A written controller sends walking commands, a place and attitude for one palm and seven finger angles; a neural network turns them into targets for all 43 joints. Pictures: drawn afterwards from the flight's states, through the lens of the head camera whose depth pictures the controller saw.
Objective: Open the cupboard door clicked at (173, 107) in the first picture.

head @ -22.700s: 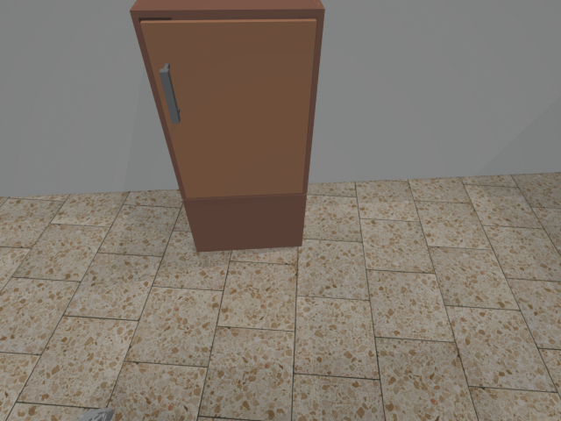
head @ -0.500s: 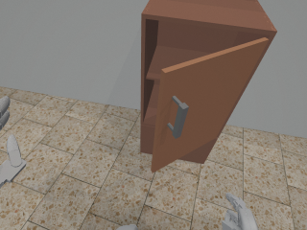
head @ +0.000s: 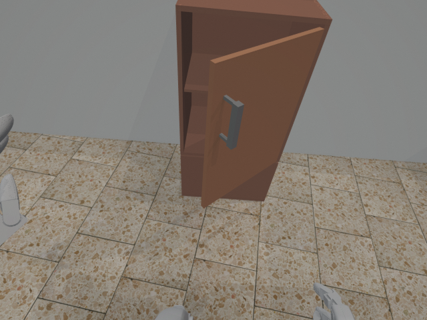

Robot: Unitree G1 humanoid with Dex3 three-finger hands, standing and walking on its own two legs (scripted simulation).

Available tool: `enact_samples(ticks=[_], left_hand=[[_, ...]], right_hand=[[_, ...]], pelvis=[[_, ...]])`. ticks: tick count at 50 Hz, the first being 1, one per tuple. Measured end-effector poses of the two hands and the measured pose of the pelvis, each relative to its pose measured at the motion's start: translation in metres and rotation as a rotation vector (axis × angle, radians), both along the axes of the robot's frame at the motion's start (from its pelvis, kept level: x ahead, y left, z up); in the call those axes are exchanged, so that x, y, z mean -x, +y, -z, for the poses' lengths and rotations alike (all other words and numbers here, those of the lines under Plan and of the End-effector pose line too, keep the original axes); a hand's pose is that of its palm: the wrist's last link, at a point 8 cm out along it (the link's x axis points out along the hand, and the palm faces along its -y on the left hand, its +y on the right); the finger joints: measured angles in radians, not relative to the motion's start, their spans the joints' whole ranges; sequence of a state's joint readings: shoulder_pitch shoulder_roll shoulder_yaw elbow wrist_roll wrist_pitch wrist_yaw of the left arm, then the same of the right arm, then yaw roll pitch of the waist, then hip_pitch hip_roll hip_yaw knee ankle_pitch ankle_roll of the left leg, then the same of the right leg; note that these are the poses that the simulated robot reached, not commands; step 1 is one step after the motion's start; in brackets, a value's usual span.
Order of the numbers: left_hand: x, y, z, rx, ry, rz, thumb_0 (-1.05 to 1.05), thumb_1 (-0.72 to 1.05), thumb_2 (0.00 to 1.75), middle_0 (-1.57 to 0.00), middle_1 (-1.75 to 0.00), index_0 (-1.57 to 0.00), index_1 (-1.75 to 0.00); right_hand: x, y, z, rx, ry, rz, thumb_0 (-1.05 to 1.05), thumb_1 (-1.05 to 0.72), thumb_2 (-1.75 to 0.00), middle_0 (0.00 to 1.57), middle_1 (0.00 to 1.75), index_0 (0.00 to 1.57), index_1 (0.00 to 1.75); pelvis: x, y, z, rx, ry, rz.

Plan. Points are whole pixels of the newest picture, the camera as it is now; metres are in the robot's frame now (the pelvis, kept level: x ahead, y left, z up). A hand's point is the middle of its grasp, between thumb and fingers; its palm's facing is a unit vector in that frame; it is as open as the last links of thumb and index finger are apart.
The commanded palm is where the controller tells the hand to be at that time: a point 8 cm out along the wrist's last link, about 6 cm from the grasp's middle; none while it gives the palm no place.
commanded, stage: stop stepping back and stand still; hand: left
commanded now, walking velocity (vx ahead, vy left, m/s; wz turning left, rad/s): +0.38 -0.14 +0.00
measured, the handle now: (229, 122) +0.60 +0.02 +0.04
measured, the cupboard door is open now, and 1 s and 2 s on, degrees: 41 41 41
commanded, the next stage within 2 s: let the arm hang, fingers relaxed in 1.52 s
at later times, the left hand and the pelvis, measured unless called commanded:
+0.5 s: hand (0, 258) +0.13 +0.25 +0.20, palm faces +0.50 -0.66 -0.57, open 7.4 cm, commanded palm +0.09 +0.27 +0.20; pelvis -0.05 -0.03 +0.01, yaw +0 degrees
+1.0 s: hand (27, 226) +0.17 +0.25 +0.19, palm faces +0.42 -0.76 -0.50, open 7.4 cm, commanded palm +0.11 +0.29 +0.20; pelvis -0.03 -0.01 +0.02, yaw +0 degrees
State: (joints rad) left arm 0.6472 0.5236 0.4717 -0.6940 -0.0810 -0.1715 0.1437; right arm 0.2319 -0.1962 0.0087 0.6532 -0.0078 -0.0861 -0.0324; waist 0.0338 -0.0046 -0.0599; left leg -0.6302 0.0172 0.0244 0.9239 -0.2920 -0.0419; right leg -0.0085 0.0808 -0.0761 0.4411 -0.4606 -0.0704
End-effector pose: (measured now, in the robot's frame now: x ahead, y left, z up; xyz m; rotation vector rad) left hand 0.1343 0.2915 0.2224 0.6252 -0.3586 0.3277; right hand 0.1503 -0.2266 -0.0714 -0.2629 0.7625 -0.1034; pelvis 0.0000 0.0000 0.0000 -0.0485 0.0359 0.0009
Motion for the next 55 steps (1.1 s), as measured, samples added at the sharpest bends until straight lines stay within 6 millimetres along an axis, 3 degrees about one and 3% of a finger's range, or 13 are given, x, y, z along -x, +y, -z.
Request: enact_samples(ticks=[4,8,12,17,22,25,29,34,38,43,48,55], left_hand=[[-0.001,0.024,0.004,0.089,-0.135,-0.075,0.01,0.88,0.9,-0.21,-0.3,-0.22,-0.3],[-0.03,0.034,0.024,0.212,-0.097,-0.108,0.01,0.89,0.9,-0.21,-0.3,-0.21,-0.3],[-0.034,0.004,0.024,0.167,0.009,0.022,0.02,0.89,0.9,-0.2,-0.3,-0.21,-0.3],[0.005,-0.032,0.006,0.008,0.095,0.123,0.02,0.89,0.9,-0.21,-0.3,-0.21,-0.3],[0.038,-0.026,-0.011,-0.141,0.077,-0.056,0.01,0.88,0.9,-0.22,-0.3,-0.22,-0.3],[0.049,-0.015,-0.003,-0.043,0.068,-0.189,0.01,0.88,0.9,-0.21,-0.3,-0.22,-0.3],[0.045,-0.016,0.02,0.122,0.117,-0.275,0.01,0.89,0.9,-0.21,-0.3,-0.22,-0.3],[0.02,-0.044,0.034,0.195,0.147,-0.176,0.02,0.89,0.9,-0.2,-0.3,-0.21,-0.3],[0.008,-0.051,0.014,0.125,0.077,-0.064,0.02,0.89,0.9,-0.21,-0.3,-0.22,-0.3],[0.005,-0.029,-0.005,0.018,0.002,-0.028,0.02,0.88,0.9,-0.21,-0.3,-0.22,-0.3],[0.002,-0.005,0.005,0.034,0.057,-0.083,0.01,0.89,0.9,-0.21,-0.3,-0.22,-0.3],[0.009,-0.009,0.026,0.117,0.158,-0.071,0.02,0.89,0.9,-0.21,-0.3,-0.22,-0.3]], right_hand=[[0.034,-0.002,0.009,0.007,0.041,0.072,0.01,-0.9,-0.9,0.2,0.3,0.21,0.3],[0.055,-0.001,0.011,0.005,0.001,0.109,0.02,-0.91,-0.9,0.2,0.3,0.21,0.3],[0.08,0.004,-0.004,-0.043,-0.011,0.122,0.02,-0.91,-0.9,0.2,0.3,0.21,0.3],[0.097,-0.011,-0.01,-0.057,-0.008,0.151,0.01,-0.9,-0.9,0.21,0.3,0.21,0.3],[0.087,-0.034,0.017,-0.06,0.028,0.104,0.01,-0.9,-0.9,0.2,0.3,0.21,0.3],[0.074,-0.048,0.027,-0.044,0.07,0.051,0.01,-0.9,-0.9,0.2,0.3,0.21,0.3],[0.055,-0.06,0.012,-0.05,0.024,0.056,0.02,-0.91,-0.9,0.2,0.3,0.21,0.3],[0.028,-0.065,-0.011,-0.019,-0.066,0.047,0.02,-0.91,-0.9,0.2,0.3,0.2,0.3],[0.012,-0.06,-0.03,0.009,-0.114,0.041,0.01,-0.91,-0.9,0.2,0.3,0.2,0.3],[0.001,-0.046,-0.036,0.018,-0.136,0.046,0.01,-0.91,-0.9,0.2,0.3,0.2,0.3],[0.004,-0.023,-0.029,-0.026,-0.114,0.026,0.01,-0.91,-0.9,0.2,0.3,0.2,0.3],[0.026,0.003,-0.013,-0.07,-0.034,0.004,0.01,-0.91,-0.9,0.2,0.3,0.21,0.3]], pelvis=[[-0.005,0.007,0.002,-0.035,-0.033,0.03],[0.019,0.014,0.003,-0.057,-0.086,0.016],[0.039,0.005,-0.01,-0.062,-0.101,0.022],[0.044,-0.007,-0.019,-0.043,-0.076,0.049],[0.046,-0.027,-0.008,-0.073,-0.033,0.001],[0.051,-0.032,-0.011,-0.068,-0.045,-0.002],[0.045,-0.036,-0.024,-0.101,-0.049,0.001],[0.042,-0.04,-0.029,-0.115,-0.055,-0.023],[0.037,-0.038,-0.028,-0.099,-0.042,-0.013],[0.029,-0.026,-0.02,-0.063,-0.033,-0.002],[0.028,-0.017,-0.021,-0.058,-0.036,0.006],[0.035,-0.009,-0.023,-0.038,-0.036,0.0]])
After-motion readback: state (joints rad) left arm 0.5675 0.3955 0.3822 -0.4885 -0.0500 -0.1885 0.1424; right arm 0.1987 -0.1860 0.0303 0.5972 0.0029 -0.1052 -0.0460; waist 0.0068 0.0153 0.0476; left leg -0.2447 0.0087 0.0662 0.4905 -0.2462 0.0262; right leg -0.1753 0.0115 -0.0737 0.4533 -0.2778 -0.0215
